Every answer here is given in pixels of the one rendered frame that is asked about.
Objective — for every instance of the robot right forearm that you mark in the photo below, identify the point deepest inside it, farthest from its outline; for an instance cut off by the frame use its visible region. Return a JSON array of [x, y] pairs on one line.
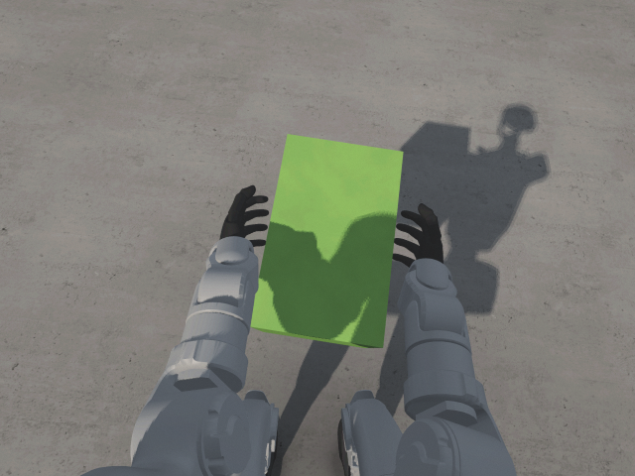
[[441, 381]]

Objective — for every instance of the robot shin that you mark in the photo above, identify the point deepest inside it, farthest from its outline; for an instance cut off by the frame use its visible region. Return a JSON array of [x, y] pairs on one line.
[[259, 395], [353, 460]]

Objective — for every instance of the right robot upper arm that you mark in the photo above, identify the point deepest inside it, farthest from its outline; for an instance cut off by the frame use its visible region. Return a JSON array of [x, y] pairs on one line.
[[433, 446]]

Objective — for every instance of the carton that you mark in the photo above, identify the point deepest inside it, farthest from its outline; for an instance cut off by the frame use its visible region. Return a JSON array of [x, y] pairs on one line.
[[326, 268]]

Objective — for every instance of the robot left shin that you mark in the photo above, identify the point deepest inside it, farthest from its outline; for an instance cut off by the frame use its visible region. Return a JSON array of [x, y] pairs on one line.
[[259, 395]]

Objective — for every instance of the robot left hand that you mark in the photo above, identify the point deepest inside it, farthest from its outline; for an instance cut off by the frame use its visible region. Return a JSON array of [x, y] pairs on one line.
[[236, 218]]

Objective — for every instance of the robot right shin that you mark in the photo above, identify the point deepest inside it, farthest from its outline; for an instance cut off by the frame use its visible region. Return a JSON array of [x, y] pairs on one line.
[[353, 460]]

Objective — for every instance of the robot left forearm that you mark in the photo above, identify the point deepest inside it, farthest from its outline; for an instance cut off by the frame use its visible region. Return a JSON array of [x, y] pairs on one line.
[[212, 350]]

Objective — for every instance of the left robot upper arm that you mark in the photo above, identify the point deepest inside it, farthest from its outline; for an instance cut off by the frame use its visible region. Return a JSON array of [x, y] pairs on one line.
[[192, 433]]

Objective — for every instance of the robot right hand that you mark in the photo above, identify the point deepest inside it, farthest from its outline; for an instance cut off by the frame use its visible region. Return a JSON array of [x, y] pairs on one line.
[[431, 245]]

